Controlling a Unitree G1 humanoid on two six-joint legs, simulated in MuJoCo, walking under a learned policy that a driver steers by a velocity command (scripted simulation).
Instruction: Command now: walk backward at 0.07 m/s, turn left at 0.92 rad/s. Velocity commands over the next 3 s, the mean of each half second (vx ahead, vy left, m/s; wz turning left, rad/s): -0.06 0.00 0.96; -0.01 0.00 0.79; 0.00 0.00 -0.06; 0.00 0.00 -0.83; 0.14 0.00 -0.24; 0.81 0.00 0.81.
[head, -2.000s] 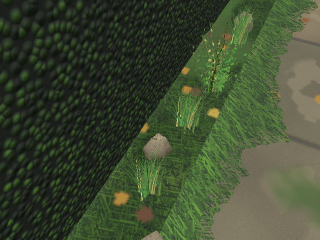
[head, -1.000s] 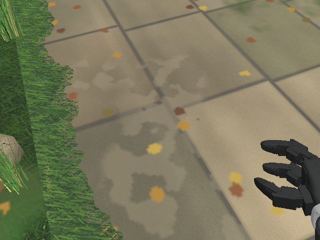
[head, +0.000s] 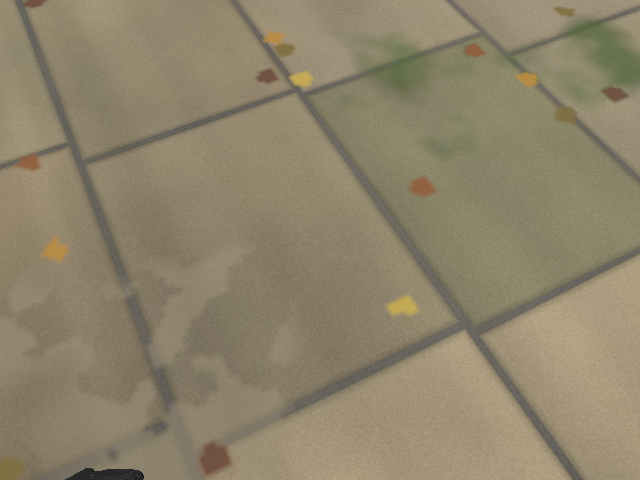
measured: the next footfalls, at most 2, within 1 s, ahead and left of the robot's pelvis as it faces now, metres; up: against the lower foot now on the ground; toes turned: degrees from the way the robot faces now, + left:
right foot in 0.40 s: +0.19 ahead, -0.19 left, +0.00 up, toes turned +34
left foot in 0.90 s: -0.04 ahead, -0.04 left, +0.00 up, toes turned +53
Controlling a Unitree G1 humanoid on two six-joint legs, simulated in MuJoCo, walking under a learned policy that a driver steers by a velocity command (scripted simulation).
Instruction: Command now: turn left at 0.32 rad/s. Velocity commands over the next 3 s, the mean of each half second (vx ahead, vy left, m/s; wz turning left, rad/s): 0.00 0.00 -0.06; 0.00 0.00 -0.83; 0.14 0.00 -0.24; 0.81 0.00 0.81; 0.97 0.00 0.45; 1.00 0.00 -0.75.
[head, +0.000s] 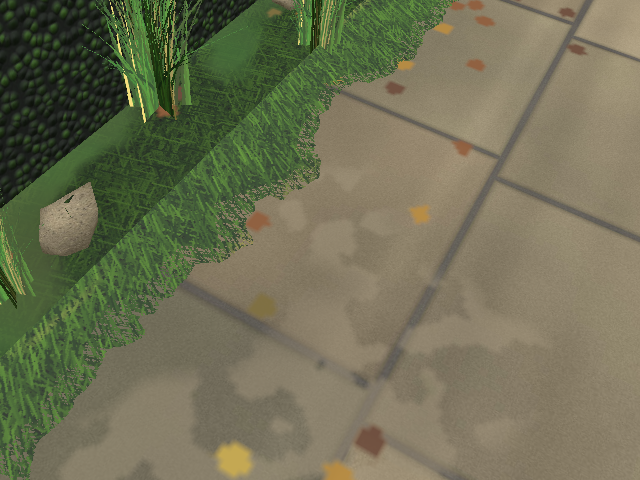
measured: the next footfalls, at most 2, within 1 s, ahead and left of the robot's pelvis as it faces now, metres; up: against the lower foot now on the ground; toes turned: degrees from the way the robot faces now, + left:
right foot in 0.28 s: +0.05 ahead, -0.14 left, +0.00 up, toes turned +1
right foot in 0.74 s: +0.03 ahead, -0.17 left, +0.00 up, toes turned -22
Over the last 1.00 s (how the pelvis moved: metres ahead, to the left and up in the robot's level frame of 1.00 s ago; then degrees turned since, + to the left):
0.03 -0.13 0.03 53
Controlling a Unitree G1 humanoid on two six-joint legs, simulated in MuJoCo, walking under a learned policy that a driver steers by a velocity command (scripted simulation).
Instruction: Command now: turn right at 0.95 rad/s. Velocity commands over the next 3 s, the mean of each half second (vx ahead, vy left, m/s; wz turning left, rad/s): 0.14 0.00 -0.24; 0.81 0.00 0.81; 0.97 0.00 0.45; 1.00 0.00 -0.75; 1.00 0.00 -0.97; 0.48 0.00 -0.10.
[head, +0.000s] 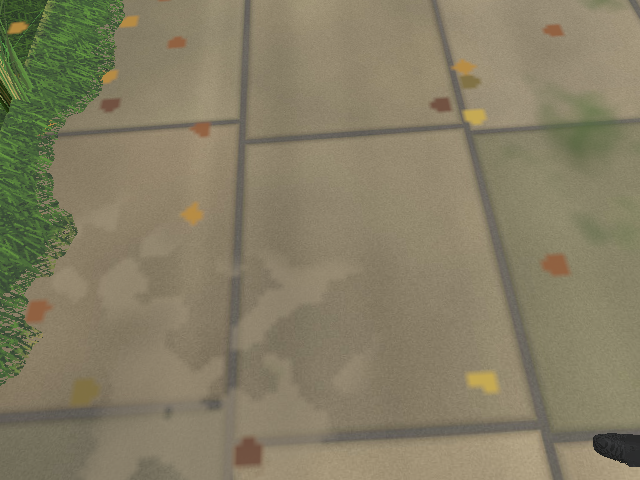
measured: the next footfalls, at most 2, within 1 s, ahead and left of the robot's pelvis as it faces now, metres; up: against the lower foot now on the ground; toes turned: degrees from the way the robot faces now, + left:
left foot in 0.18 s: +0.13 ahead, +0.12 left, +0.00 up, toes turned -19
right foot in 0.46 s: +0.04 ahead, -0.11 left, +0.00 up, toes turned -1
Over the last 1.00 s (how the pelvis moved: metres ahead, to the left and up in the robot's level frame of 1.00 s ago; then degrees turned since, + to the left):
0.02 -0.07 0.01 -31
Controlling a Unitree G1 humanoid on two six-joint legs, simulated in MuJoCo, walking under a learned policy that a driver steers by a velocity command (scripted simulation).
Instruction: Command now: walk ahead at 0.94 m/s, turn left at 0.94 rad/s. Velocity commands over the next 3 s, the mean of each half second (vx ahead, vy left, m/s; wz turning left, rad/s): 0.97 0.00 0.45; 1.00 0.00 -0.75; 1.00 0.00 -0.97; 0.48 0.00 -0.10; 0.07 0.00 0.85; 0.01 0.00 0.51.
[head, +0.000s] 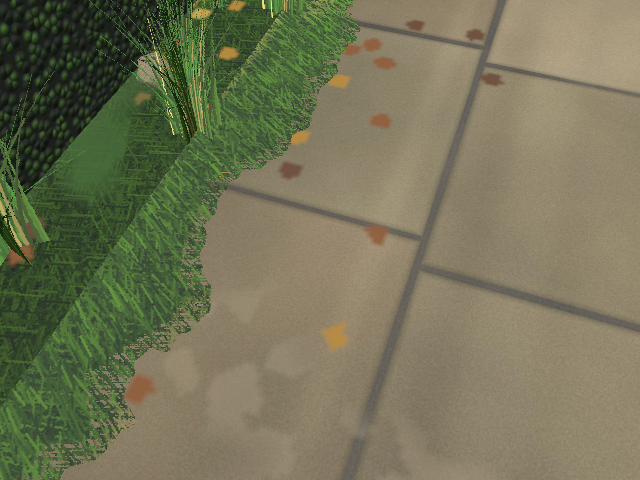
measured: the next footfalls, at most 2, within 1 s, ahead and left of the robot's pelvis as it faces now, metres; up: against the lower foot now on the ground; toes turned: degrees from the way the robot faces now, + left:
right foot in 0.32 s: +0.54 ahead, -0.10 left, +0.00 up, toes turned +18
left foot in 0.76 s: +0.87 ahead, +0.21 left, +0.00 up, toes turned -7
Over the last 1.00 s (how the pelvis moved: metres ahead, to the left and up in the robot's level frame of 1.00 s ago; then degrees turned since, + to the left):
0.38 0.13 -0.03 22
